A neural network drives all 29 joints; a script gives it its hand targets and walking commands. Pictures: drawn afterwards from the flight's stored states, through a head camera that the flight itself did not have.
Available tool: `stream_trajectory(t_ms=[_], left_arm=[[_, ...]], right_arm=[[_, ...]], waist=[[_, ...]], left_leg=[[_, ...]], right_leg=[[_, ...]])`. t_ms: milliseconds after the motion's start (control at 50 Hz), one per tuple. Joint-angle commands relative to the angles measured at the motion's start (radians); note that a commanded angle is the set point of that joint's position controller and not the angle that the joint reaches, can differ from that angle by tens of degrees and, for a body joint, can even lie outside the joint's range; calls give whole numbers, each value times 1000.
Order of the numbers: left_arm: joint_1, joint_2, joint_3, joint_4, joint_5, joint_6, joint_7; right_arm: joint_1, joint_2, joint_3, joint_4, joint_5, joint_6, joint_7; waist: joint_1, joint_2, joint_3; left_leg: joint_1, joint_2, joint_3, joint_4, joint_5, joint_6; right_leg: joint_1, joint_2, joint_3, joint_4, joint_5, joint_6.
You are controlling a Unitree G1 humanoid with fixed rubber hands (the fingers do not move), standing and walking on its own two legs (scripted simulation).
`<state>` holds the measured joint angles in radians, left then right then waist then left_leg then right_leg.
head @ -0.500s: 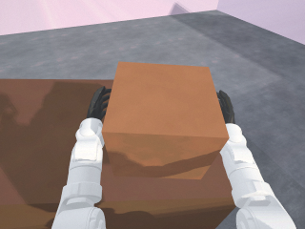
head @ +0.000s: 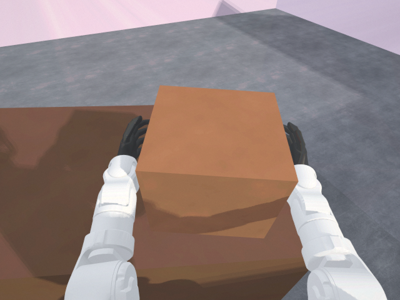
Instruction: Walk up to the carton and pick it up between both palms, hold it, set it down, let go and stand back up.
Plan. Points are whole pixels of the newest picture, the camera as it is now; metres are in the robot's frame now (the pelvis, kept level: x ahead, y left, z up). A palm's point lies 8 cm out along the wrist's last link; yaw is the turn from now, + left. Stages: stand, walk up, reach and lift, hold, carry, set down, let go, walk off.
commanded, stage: set down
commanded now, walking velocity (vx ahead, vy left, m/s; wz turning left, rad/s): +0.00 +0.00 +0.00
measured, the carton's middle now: (212, 162) +0.39 -0.03 +0.08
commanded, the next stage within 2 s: none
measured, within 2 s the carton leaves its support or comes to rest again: rests again in 1.80 s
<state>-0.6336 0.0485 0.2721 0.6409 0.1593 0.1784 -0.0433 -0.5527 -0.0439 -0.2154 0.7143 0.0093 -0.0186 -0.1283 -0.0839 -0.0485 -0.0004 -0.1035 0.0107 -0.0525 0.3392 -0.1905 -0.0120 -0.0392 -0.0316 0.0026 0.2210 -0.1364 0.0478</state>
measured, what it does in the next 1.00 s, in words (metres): stands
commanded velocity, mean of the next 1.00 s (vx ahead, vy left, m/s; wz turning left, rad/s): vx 0.00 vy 0.00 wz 0.00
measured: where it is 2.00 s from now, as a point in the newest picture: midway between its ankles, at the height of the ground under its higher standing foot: outside the picture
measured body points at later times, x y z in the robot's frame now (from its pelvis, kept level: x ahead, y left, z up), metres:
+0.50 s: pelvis +0.01 +0.00 +0.00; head +0.02 +0.02 +0.45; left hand +0.43 +0.13 +0.09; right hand +0.37 -0.22 +0.09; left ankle +0.00 +0.12 -0.75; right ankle -0.01 -0.15 -0.75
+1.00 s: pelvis +0.00 +0.00 +0.00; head +0.04 +0.03 +0.45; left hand +0.45 +0.12 +0.07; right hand +0.37 -0.22 +0.07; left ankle +0.00 +0.12 -0.75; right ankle -0.01 -0.15 -0.75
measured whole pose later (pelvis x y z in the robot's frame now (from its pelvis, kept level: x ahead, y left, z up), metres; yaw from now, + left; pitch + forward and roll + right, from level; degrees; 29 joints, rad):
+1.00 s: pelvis +0.00 +0.00 +0.00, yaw -1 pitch +8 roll -1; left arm -0.80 0.15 0.21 1.14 0.10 -0.14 -0.04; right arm -0.58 0.04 -0.38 0.82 -0.15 -0.12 -0.13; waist -0.14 -0.02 -0.09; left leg -0.31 0.01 -0.03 0.35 -0.18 -0.01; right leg -0.24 -0.04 0.00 0.22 -0.11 0.05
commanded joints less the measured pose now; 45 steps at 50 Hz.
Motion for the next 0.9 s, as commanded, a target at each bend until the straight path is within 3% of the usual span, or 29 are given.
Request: stream_trajectory(t_ms=[0, 20, 60, 100, 120, 160, 240, 300, 360, 400, 420, 440, 460, 520, 540, 580, 620, 640, 680, 740, 760, 800, 860, 880], left_arm=[[-687, -645, -431, -145, -43, -77, -109], [-677, -640, -421, -122, -26, -79, -113], [-684, -624, -400, -93, -26, -90, -116], [-692, -631, -415, -95, -37, -111, -114], [-694, -633, -399, -75, -30, -118, -116], [-716, -637, -420, -88, -36, -138, -110], [-695, -630, -380, -33, -26, -158, -116], [-744, -612, -383, -41, -31, -177, -122], [-710, -621, -400, -23, -41, -198, -118], [-714, -627, -413, -26, -40, -214, -114], [-738, -596, -393, -2, -33, -214, -118], [-761, -602, -382, 6, -36, -216, -122], [-760, -613, -388, -1, -37, -225, -121], [-740, -629, -409, 28, -45, -242, -116], [-727, -624, -385, 51, -38, -249, -119], [-753, -617, -384, 65, -36, -259, -118], [-769, -611, -394, 68, -40, -268, -121], [-786, -618, -401, 83, -52, -274, -122], [-787, -625, -385, 113, -56, -293, -122], [-808, -602, -361, 153, -42, -310, -129], [-799, -600, -351, 169, -34, -315, -128], [-797, -589, -329, 219, -22, -316, -131], [-823, -604, -330, 246, -33, -350, -124], [-810, -605, -332, 264, -28, -360, -119]], right_arm=[[-782, 563, 378, -294, -17, -102, 116], [-768, 563, 373, -259, -28, -98, 116], [-767, 556, 358, -271, -26, -107, 117], [-776, 575, 373, -268, -36, -117, 117], [-768, 589, 369, -262, -35, -117, 118], [-772, 590, 372, -259, -43, -123, 121], [-756, 603, 379, -229, -46, -114, 120], [-728, 608, 378, -216, -57, -126, 115], [-752, 633, 416, -265, -41, -139, 118], [-734, 632, 407, -253, -55, -142, 118], [-707, 626, 382, -198, -65, -130, 114], [-698, 629, 365, -184, -77, -126, 113], [-715, 636, 369, -200, -75, -132, 113], [-718, 639, 373, -220, -79, -148, 114], [-721, 650, 380, -215, -85, -149, 115], [-713, 648, 356, -177, -93, -146, 119], [-713, 644, 350, -182, -91, -150, 117], [-722, 641, 344, -174, -102, -151, 115], [-751, 656, 341, -195, -107, -154, 118], [-709, 672, 315, -135, -135, -151, 114], [-707, 674, 312, -132, -140, -158, 115], [-729, 668, 278, -112, -147, -157, 115], [-772, 682, 267, -149, -171, -183, 123], [-776, 683, 270, -135, -164, -188, 127]], waist=[[-10, 57, -501], [-18, 85, -500], [-6, 78, -521], [-19, 52, -536], [-2, 66, -552], [-25, 78, -586], [-7, 54, -547], [-31, 59, -582], [-8, 59, -640], [-22, 85, -648], [-37, 66, -598], [-40, 81, -581], [-26, 86, -600], [-38, 90, -659], [-20, 83, -661], [-47, 71, -631], [-42, 98, -653], [-60, 96, -665], [-37, 79, -672], [-61, 96, -657], [-46, 97, -660], [-48, 108, -614], [-57, 82, -700], [-45, 116, -699]], left_leg=[[149, -46, 109, -10, 376, -67], [164, -48, 116, -10, 372, -66], [145, -48, 112, -17, 363, -61], [134, -48, 110, -4, 419, -67], [127, -50, 109, -3, 410, -65], [145, -46, 109, 6, 447, -72], [97, -54, 115, -2, 412, -64], [73, -56, 115, -7, 403, -61], [83, -54, 107, 15, 476, -60], [114, -49, 105, 23, 502, -72], [87, -49, 104, 19, 472, -67], [81, -48, 107, 9, 436, -67], [86, -46, 106, 7, 438, -66], [98, -46, 103, 27, 499, -73], [86, -47, 102, 26, 504, -70], [83, -41, 91, 17, 477, -65], [97, -39, 93, 22, 506, -72], [105, -41, 97, 29, 507, -76], [85, -42, 94, 24, 482, -69], [41, -44, 102, 18, 435, -70], [41, -43, 101, 12, 430, -69], [29, -36, 102, 0, 389, -67], [32, -30, 96, 14, 415, -64], [47, -26, 95, 20, 444, -68]], right_leg=[[136, 80, -96, 26, 263, -19], [132, 76, -96, 26, 271, -21], [140, 75, -89, 24, 264, -20], [157, 81, -88, 40, 346, -15], [167, 75, -78, 31, 331, -15], [154, 76, -87, 38, 359, -15], [192, 69, -70, 48, 387, -14], [204, 63, -75, 63, 434, -5], [209, 68, -60, 73, 508, -9], [179, 72, -71, 67, 499, -13], [171, 69, -71, 61, 483, -13], [170, 62, -72, 59, 452, -13], [168, 65, -69, 60, 440, -13], [163, 72, -76, 70, 503, -17], [173, 72, -63, 67, 519, -14], [147, 66, -75, 57, 475, -18], [136, 70, -73, 61, 473, -16], [119, 72, -79, 59, 478, -20], [124, 71, -68, 60, 472, -18], [127, 57, -64, 72, 482, -18], [126, 63, -67, 72, 478, -17], [108, 62, -72, 57, 409, -16], [97, 68, -78, 72, 424, -19], [70, 64, -79, 70, 425, -23]])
